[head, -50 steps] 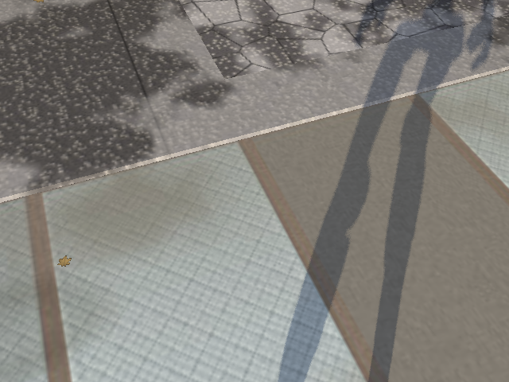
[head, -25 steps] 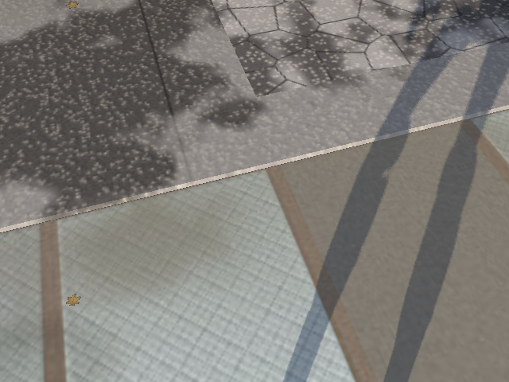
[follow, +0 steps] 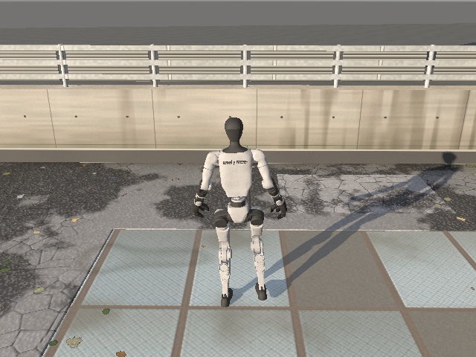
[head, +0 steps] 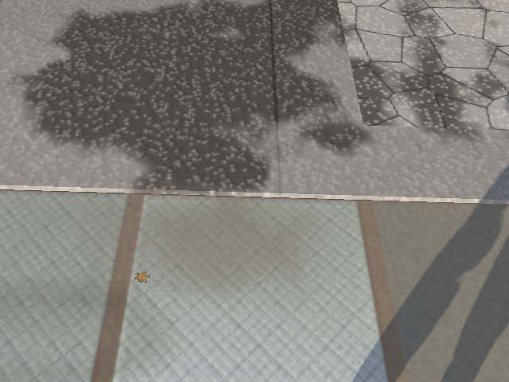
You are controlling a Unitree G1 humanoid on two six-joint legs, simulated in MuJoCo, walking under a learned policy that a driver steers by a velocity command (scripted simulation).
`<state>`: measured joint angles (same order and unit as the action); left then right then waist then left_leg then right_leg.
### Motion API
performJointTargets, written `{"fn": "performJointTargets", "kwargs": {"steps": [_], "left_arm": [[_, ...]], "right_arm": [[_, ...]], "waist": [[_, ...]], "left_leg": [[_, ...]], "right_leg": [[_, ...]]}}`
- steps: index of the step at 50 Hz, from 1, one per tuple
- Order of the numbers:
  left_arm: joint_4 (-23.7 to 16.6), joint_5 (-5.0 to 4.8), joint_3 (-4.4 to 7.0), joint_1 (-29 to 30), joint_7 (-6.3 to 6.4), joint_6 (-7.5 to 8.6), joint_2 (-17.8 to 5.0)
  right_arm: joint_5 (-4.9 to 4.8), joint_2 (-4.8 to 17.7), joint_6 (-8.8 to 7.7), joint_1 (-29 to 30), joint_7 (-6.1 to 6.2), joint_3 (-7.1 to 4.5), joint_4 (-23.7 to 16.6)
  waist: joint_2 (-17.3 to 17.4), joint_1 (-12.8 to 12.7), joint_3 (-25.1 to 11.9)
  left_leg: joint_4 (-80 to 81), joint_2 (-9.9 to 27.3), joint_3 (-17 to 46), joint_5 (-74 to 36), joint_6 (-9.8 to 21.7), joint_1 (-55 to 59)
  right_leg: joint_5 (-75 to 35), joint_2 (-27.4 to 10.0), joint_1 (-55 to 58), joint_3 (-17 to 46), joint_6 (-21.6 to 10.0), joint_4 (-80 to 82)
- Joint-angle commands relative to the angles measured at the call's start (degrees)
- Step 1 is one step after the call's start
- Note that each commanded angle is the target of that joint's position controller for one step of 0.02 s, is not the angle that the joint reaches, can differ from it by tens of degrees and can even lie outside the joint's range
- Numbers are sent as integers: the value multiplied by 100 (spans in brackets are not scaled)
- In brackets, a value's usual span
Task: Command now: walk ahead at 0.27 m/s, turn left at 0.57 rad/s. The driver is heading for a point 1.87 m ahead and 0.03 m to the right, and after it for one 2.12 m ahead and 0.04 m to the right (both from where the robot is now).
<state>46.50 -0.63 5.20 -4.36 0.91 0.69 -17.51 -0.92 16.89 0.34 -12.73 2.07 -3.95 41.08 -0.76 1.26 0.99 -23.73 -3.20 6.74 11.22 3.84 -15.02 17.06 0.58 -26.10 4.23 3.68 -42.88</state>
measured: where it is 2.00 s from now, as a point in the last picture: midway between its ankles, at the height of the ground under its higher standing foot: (192, 332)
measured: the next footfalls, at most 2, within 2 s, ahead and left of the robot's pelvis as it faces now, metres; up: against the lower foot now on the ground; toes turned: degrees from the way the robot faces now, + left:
right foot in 0.14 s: +0.11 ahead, -0.15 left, +0.00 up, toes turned +10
left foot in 0.58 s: +0.35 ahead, +0.19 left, +0.00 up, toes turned +17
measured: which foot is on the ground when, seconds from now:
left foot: down 0.00-0.16, up 0.18-0.56, down 0.58-1.00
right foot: up 0.00-0.12, down 0.14-0.60, up 0.62-1.00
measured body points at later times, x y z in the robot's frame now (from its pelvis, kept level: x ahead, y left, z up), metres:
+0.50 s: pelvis +0.17 +0.00 -0.01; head +0.21 +0.00 +0.44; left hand +0.07 +0.27 -0.14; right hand +0.44 -0.17 -0.10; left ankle +0.29 +0.19 -0.71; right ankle +0.07 -0.15 -0.75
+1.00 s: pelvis +0.42 +0.11 -0.01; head +0.45 +0.11 +0.44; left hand +0.56 +0.38 -0.11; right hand +0.52 -0.16 -0.13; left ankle +0.31 +0.18 -0.75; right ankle +0.64 +0.00 -0.70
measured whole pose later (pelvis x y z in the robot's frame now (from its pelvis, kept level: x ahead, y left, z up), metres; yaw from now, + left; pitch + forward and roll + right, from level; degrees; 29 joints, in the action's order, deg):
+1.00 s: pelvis +0.42 +0.11 -0.01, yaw +8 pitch +1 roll +3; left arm 44.7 -0.3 2.5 -6.1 -2.4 3.2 -16.0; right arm 0.4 15.5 -4.5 -17.2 0.6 -3.5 45.9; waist -2.5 3.3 2.2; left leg -13.2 -3.3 -9.2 16.1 2.1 1.8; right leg -5.7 -4.4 -37.8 1.4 -0.1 -36.7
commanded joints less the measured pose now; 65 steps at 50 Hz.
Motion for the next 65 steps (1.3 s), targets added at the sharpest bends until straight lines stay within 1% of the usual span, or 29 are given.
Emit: {"fn": "performJointTargets", "kwargs": {"steps": [1,6,7,8,9,10,11,14,21,24,27,29,30,31,32,33,34,37,43,49,53,54,55,56,57,58,60,62,65], "left_arm": [[-491,-27,68,594,-109,296,-439],[-258,-100,117,-104,-162,532,-503],[-132,-80,175,-549,-124,547,-651],[1,13,237,-1278,-66,541,-941],[105,182,313,-1585,-99,522,-1402],[7,133,269,-1228,-111,544,-1176],[-94,39,166,-962,-81,537,-786],[-80,70,32,-905,-42,513,-518],[185,-17,22,-1329,-77,493,-745],[332,-96,37,-1667,-102,434,-903],[427,-145,63,-1721,-100,345,-1057],[442,-119,11,-1712,-62,310,-989],[269,65,-125,-1716,-58,345,-681],[139,70,-344,-2363,-115,469,45],[197,-103,-162,-1875,-150,565,-669],[-27,-226,-107,-1367,-169,613,-820],[-48,-168,-132,-1150,-137,629,-719],[98,-104,-134,-1429,-148,435,-449],[-130,-50,-150,-784,-136,248,-264],[-611,40,-213,83,-391,323,-177],[-669,75,15,-681,-508,287,-624],[-525,77,153,-1325,-448,298,-877],[-577,88,276,-1672,-307,268,-1405],[-797,152,271,-1333,-268,258,-1752],[-982,110,205,-1317,-284,198,-1334],[-1068,63,138,-950,-276,178,-1073],[-1113,-44,45,-495,-191,79,-734],[-1203,93,58,-333,-151,26,-751],[-1227,92,128,-408,-49,0,-906]], "right_arm": [[1,1118,-93,-78,1,-301,-317],[-28,913,-64,154,-52,-218,-423],[-13,699,-82,235,-57,-152,-477],[15,240,-105,223,-76,-20,-531],[-100,249,-173,263,-77,-18,-855],[-100,709,-222,249,-85,-106,-845],[-69,904,-222,199,-115,-178,-738],[-22,618,-278,251,-200,-149,-679],[12,88,-395,1063,-345,95,-1053],[-40,121,-412,1392,-438,109,-1187],[-33,417,-416,1139,-465,-15,-1188],[-8,834,-371,-365,-389,-267,-728],[33,1242,-299,-1404,-281,-391,-532],[71,1635,-308,-1399,-300,-383,-487],[67,1041,-348,-1348,-326,-249,-502],[62,869,-389,-938,-334,-171,-483],[59,762,-418,-589,-342,-132,-488],[153,431,-532,-57,-357,-73,-451],[210,540,-703,-86,-270,-129,-80],[104,824,-532,-232,-85,-189,159],[-17,998,-244,-53,73,-275,112],[-14,905,-196,-31,95,-238,63],[181,650,-225,-368,79,-128,-62],[326,99,-288,-1195,-48,60,-157],[169,646,-343,-827,-145,-23,-53],[-4,773,-330,-262,-152,-64,-224],[111,761,-207,66,-3,-90,-243],[144,715,-88,-82,33,-114,-262],[182,523,-83,-109,90,-66,-234]], "waist": [[971,184,-281],[828,-275,-253],[647,-482,-369],[-157,-684,-711],[-1232,-585,-409],[-1032,-462,50],[-903,-430,283],[-620,-410,329],[-482,-607,371],[-504,-672,471],[-645,-302,267],[-521,546,-698],[209,919,-1542],[1812,347,-2424],[1161,616,-2178],[1026,509,-1213],[569,330,-757],[598,-161,-371],[354,-177,260],[352,99,202],[532,-367,-366],[315,-684,-712],[-675,-662,-1301],[-1515,26,-2201],[-594,-476,-2778],[-318,-465,-1999],[68,-209,-928],[-332,14,-720],[-387,7,-871]], "left_leg": [[997,1319,1874,1506,961,638],[528,902,2070,1882,690,-266],[19,675,1876,2028,474,-851],[-1566,178,1126,2415,128,-1671],[-2735,-298,370,2545,-8,-3063],[-3486,303,372,2122,-108,-3521],[-3749,436,308,1657,-185,-3643],[-3884,678,174,627,-323,-3416],[-1937,709,-593,-788,-495,-2502],[-1254,622,-802,-760,-361,-2030],[-802,366,-936,-392,-28,-1273],[-563,124,-1090,-631,313,1008],[-813,1249,215,-638,639,2862],[148,2606,3229,760,1544,4014],[572,2480,3448,1201,1403,3703],[645,2268,2511,771,1185,2970],[744,2009,1830,76,1067,2166],[1316,1666,735,-698,967,907],[1767,1540,-602,-1562,812,530],[1177,1557,-1445,-3106,484,1033],[-568,1625,-1508,-4615,184,1659],[-1710,1301,-1649,-4275,-52,1401],[-3494,836,-1699,-1826,-445,163],[-5485,-254,-891,3083,-805,-1803],[-5848,-25,64,2816,-695,-1988],[-5655,177,-6,2283,-598,-2315],[-4821,524,-106,1577,-638,-2208],[-4338,499,-145,1311,-677,-1611],[-3583,406,-181,1117,-835,-1495]], "right_leg": [[10,59,-242,-8,-54,765],[-596,108,1495,-177,-333,2043],[-579,-242,2331,46,-462,2153],[253,-1279,3307,1107,-787,2428],[1936,-2275,3471,3160,-1490,3152],[2442,-2466,3147,3308,-1693,3231],[2155,-2145,3037,2705,-1523,3242],[484,-1620,2706,1395,-1234,3365],[-1557,-1234,2230,-112,-1328,3541],[-1789,-1446,2345,-172,-1317,3517],[-3560,-1638,2766,-290,-1184,2942],[-4891,-1283,2247,-750,-900,1093],[-2947,-1008,871,-875,-687,-780],[1454,40,-862,-433,-423,-2617],[1519,-203,-1385,217,-489,-3213],[1038,-455,-1792,36,-563,-3245],[524,-696,-1617,-57,-572,-2962],[-166,-993,-846,2,-482,-2431],[-1594,-785,-1287,244,-282,-1011],[-2487,-425,-615,-422,-397,738],[-1337,56,145,-778,-751,1036],[-1914,250,1035,-753,-936,1522],[-4398,-759,2528,658,-1365,1380],[-5654,-2154,4243,3171,-2727,1262],[-4416,-2039,4159,3243,-2734,1742],[-3495,-1779,3514,2586,-2465,1956],[-2221,-1340,1972,1951,-2006,2338],[-1955,-1022,1097,1735,-1898,2568],[-2455,-887,963,1543,-1892,2463]]}}
Keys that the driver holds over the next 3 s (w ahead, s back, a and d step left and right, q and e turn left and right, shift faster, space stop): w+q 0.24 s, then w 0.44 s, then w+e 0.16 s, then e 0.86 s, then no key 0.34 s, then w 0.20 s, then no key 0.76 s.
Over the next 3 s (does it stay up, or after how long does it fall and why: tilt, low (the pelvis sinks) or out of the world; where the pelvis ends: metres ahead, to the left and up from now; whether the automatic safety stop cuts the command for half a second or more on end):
stays up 0.71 0.08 -0.01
